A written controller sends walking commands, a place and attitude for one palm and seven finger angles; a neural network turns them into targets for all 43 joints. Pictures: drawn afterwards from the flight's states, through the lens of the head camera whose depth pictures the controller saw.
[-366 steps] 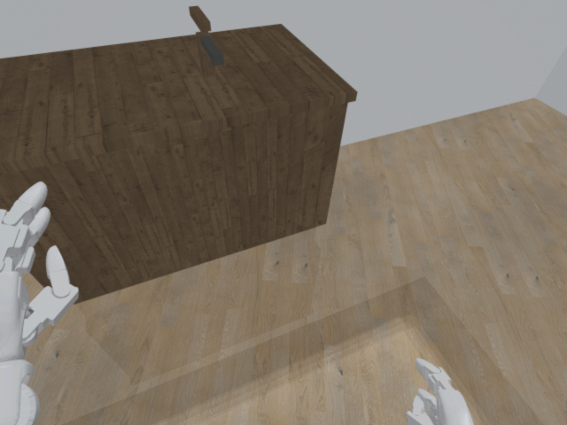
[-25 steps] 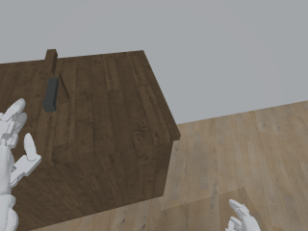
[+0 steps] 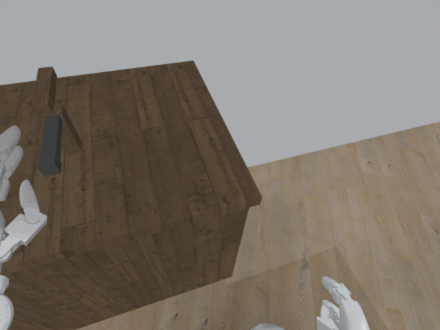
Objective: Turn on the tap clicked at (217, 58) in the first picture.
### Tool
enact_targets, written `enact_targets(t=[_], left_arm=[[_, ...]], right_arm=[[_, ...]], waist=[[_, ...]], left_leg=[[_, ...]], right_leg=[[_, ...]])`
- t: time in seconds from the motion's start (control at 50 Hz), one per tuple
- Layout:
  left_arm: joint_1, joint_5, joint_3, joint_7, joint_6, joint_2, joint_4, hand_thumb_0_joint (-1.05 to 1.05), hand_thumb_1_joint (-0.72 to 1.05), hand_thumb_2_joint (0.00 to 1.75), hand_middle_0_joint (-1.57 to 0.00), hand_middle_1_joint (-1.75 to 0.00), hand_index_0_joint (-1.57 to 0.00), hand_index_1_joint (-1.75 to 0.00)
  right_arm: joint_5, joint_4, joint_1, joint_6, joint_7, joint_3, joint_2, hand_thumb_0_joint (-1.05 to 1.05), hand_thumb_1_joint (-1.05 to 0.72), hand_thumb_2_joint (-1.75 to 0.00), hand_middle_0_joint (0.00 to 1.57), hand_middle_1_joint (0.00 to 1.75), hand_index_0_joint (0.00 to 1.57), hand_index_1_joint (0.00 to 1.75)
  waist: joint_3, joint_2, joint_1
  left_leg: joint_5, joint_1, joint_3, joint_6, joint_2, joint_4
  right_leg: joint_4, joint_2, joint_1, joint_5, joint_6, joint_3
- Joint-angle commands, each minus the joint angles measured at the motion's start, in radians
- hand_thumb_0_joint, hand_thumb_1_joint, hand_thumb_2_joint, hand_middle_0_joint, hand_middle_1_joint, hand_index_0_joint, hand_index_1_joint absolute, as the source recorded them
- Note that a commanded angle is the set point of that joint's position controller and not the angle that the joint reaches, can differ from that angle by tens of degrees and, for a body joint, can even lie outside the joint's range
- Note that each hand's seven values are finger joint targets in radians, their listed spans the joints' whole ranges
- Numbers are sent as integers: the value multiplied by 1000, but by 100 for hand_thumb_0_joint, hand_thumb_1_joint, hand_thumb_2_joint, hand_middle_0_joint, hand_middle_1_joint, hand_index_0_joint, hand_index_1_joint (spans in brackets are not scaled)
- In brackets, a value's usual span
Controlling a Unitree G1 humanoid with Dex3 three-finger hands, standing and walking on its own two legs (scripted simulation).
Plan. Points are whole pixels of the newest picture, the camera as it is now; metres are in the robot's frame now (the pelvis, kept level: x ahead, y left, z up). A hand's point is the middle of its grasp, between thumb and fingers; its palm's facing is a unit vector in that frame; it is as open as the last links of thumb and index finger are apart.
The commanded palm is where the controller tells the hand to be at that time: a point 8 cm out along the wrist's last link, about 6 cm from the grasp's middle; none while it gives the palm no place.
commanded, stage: come to a stop and stand still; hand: left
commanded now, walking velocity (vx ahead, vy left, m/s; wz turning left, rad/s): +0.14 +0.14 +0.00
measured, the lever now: (49, 165) +0.36 +0.34 +0.09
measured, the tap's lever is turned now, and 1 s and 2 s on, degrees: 0 0 0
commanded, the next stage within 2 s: look again from close up in 1.16 s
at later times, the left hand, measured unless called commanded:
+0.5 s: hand (27, 199) +0.24 +0.27 +0.18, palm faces +0.41 -0.86 -0.30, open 7.4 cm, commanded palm +0.19 +0.31 +0.19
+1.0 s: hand (23, 157) +0.30 +0.30 +0.18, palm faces +0.37 -0.85 -0.37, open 7.4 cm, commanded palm +0.24 +0.34 +0.19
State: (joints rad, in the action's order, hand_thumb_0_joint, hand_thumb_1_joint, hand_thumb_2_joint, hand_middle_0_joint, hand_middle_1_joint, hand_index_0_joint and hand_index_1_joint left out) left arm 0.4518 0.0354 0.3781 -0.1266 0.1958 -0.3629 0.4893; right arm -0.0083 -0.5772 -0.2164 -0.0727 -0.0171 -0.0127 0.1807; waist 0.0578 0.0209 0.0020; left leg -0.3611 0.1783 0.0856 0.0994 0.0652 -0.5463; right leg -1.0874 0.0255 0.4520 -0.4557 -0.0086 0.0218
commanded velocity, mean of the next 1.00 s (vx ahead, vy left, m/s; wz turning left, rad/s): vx -0.03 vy -0.01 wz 0.00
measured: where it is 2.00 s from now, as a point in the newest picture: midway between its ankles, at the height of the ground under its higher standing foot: outside the picture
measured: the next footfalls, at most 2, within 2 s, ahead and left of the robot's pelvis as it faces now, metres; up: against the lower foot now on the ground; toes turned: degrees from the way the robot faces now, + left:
right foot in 0.16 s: +0.04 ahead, -0.06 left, +0.00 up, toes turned +0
left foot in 0.40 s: +0.10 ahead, +0.17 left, +0.00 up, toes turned -1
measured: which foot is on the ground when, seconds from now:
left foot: down 0.00-0.18, up 0.20-0.38, down 0.40-1.00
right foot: up 0.00-0.14, down 0.16-1.00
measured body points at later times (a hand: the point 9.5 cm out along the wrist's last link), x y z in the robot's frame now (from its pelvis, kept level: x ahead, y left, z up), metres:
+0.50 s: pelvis +0.02 +0.03 +0.00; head +0.02 +0.05 +0.45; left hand +0.21 +0.31 +0.19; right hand +0.19 -0.21 -0.07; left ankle +0.06 +0.17 -0.73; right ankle +0.08 -0.08 -0.73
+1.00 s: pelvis +0.07 +0.06 +0.01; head +0.10 +0.08 +0.46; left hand +0.27 +0.35 +0.20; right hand +0.25 -0.16 -0.06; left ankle +0.06 +0.17 -0.73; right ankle +0.08 -0.08 -0.73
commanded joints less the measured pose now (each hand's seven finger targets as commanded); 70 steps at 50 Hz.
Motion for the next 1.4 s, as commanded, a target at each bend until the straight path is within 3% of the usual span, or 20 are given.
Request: enact_targets(t=[0.0,0.06,0.12,0.14,0.16,0.18,0.22,0.26,0.3,0.34,0.38,0.48,0.64,0.9,1.22,1.24,1.26,1.28,1.36,1.38], left_arm=[[-40,0,78,-11,73,-165,246,0,90,90,-20,-30,-20,-30],[30,11,132,-13,72,-204,239,0,90,90,-20,-30,-20,-30],[4,27,173,-11,73,-220,221,0,90,90,-20,-30,-20,-30],[5,31,191,-17,69,-235,204,0,90,90,-20,-30,-20,-30],[20,44,169,-14,69,-203,157,0,90,90,-20,-30,-20,-30],[24,56,168,-19,73,-179,153,0,90,90,-20,-30,-20,-30],[-8,45,155,-19,66,-179,196,0,90,90,-20,-30,-20,-30],[-62,25,131,-26,64,-175,226,0,90,90,-20,-30,-20,-30],[-94,23,74,-33,56,-146,242,0,90,90,-20,-30,-20,-30],[-132,16,45,-42,51,-150,280,0,90,90,-20,-30,-20,-30],[-144,11,46,-48,40,-160,305,0,90,90,-20,-30,-20,-30],[-157,-5,99,-49,34,-169,246,0,90,90,-20,-30,-20,-30],[-71,0,32,-22,28,-109,161,0,90,90,-20,-30,-20,-30],[-41,11,82,-26,39,-162,248,0,90,90,-20,-30,-20,-30],[-87,18,48,-34,27,-144,247,0,90,90,-20,-30,-20,-30],[-1099,-164,633,-29,122,-938,396,0,90,90,-20,-30,-20,-30],[-840,-55,346,-1,70,-515,-57,0,90,90,-20,-30,-20,-30],[-607,-27,219,12,73,-358,37,0,90,90,-20,-30,-20,-30],[-165,22,-30,60,70,-61,-2,0,90,90,-20,-30,-20,-30],[-98,16,-48,66,71,-68,97,0,90,90,-20,-30,-20,-30]], right_arm=[[-6,139,72,-62,-6,-50,140,0,-90,-90,20,30,20,30],[1,155,82,-51,-13,-32,134,0,-90,-90,20,30,20,30],[-7,166,87,-43,-21,-32,132,0,-90,-90,20,30,20,30],[-12,165,79,-46,-22,-37,132,0,-90,-90,20,30,20,30],[-9,168,88,-58,-17,-37,129,0,-90,-90,20,30,20,30],[-8,164,60,-54,-10,-41,144,0,-90,-90,20,30,20,30],[-25,156,67,-44,-3,-44,142,0,-90,-90,20,30,20,30],[-7,132,114,-23,-15,-3,103,0,-90,-90,20,30,20,30],[2,111,107,-34,-36,6,96,0,-90,-90,20,30,20,30],[11,108,98,-60,-49,-10,119,0,-90,-90,20,30,20,30],[11,120,103,-65,-62,-24,136,0,-90,-90,20,30,20,30],[-12,147,105,-72,-55,-17,127,0,-90,-90,20,30,20,30],[-8,134,70,-92,-28,-25,139,0,-90,-90,20,30,20,30],[-6,138,91,-75,-34,-27,127,0,-90,-90,20,30,20,30],[-9,160,100,-40,-49,-30,135,0,-90,-90,20,30,20,30],[43,128,-48,-104,-33,-31,148,0,-90,-90,20,30,20,30],[-16,42,73,-82,-28,-44,99,0,-90,-90,20,30,20,30],[-5,98,77,-80,-11,-53,117,0,-90,-90,20,30,20,30],[-27,125,81,-115,51,-59,134,0,-90,-90,20,30,20,30],[-25,147,67,-109,63,-60,141,0,-90,-90,20,30,20,30]], waist=[[-116,-163,0],[-149,-165,-14],[-238,-36,-36],[-304,76,-37],[-286,155,-24],[-238,203,-18],[-144,129,-16],[-126,52,-13],[-134,16,5],[-126,-44,-2],[-83,-52,-10],[-5,-226,-12],[-89,-32,-7],[-218,-106,-12],[-187,-103,-7],[18,13,-46],[-43,-127,-16],[-78,-92,-34],[-272,-134,-49],[-269,-116,-52]], left_leg=[[675,-117,-184,24,-233,164],[808,-31,-138,-60,-220,113],[700,153,-114,-132,-174,-181],[527,267,-73,-152,-89,-406],[77,354,-79,-169,-13,-634],[-146,386,-159,-126,-42,-732],[-160,283,-247,-113,-131,-621],[-155,119,-180,-94,-148,-323],[34,-15,-29,-100,-59,-87],[76,-57,-14,-102,-36,24],[-37,-6,-121,-68,-117,103],[-301,423,-272,-34,-222,344],[-49,189,-156,-84,-118,180],[520,18,-145,-116,-151,160],[421,34,-135,-103,-146,166],[456,192,-68,-74,-142,18],[407,19,-100,-101,-171,66],[431,-25,-95,-111,-147,122],[413,-78,-65,-83,-129,107],[414,-54,-67,-79,-137,110]], right_leg=[[147,18,78,92,-6,77],[407,-6,-145,213,-22,118],[649,19,-534,553,-70,82],[608,136,-652,810,-154,-81],[635,316,-624,1029,-265,-288],[705,419,-504,921,-301,-424],[755,389,-243,576,-238,-364],[745,280,-94,396,-154,-200],[776,176,-52,90,-93,-77],[768,141,-70,-88,-62,-68],[711,111,-61,-156,-34,-75],[525,-4,-387,85,9,-6],[768,41,-286,66,-12,-93],[653,25,-429,566,-4,-2],[687,44,-429,570,-5,-20],[736,36,-221,540,7,-81],[699,114,-163,439,-68,-74],[666,55,-250,527,-65,-81],[655,62,-377,564,-13,-94],[656,59,-392,552,-8,-77]])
